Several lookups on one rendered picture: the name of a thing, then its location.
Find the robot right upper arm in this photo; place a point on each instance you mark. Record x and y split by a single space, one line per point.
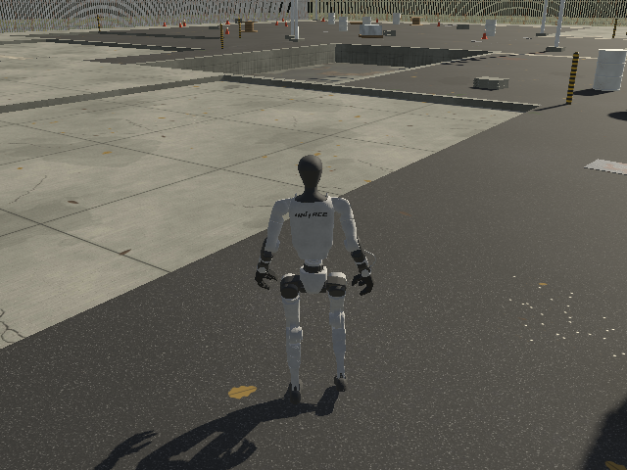
343 206

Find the robot right forearm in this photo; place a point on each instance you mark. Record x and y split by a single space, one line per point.
361 260

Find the left robot hand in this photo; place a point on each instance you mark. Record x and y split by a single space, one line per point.
269 275

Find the robot left upper arm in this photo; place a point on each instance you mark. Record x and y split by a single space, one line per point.
276 220

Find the robot thigh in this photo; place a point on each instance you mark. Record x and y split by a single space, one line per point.
290 294
336 285

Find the right robot hand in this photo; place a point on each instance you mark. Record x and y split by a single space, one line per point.
364 280

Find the left robot thigh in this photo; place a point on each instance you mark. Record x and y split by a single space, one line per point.
290 294

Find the robot left forearm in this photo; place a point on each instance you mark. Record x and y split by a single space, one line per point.
264 260

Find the right robot thigh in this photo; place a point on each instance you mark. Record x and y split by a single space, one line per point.
336 285

